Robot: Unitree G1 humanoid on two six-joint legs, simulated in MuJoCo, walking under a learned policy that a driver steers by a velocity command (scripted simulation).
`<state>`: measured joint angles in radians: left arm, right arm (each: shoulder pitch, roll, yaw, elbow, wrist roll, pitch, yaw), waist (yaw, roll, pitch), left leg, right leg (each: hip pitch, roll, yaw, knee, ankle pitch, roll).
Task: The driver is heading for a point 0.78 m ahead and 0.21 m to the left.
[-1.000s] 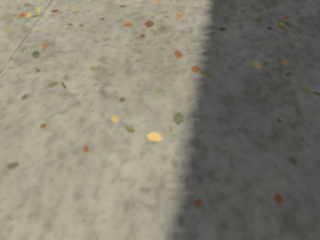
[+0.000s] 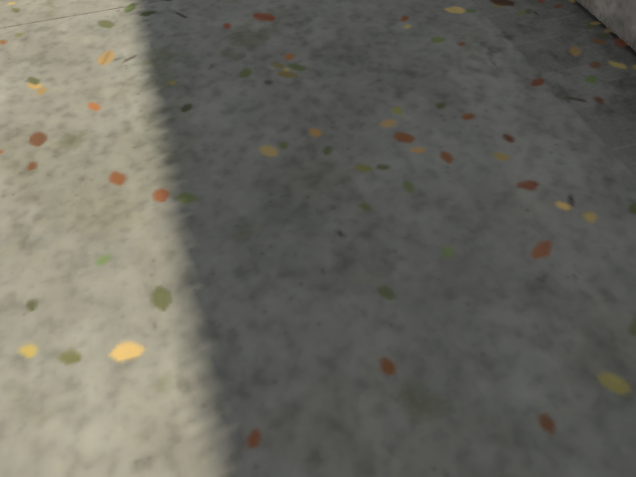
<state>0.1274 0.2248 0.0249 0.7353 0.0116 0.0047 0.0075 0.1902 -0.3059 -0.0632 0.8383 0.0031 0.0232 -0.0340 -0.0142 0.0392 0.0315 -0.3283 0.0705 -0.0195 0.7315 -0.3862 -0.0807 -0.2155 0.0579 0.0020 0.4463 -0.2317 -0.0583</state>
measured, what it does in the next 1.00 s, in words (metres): walks ahead: left foot, then right foot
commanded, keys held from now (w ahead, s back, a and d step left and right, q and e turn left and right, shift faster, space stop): w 0.54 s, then w+q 0.46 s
